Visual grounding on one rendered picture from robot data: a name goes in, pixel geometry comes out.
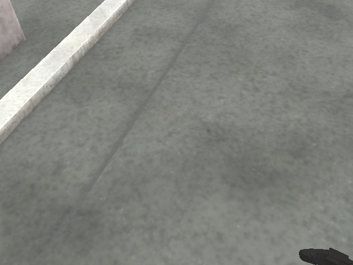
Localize robot right hand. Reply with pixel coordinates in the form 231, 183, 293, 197
299, 248, 353, 265

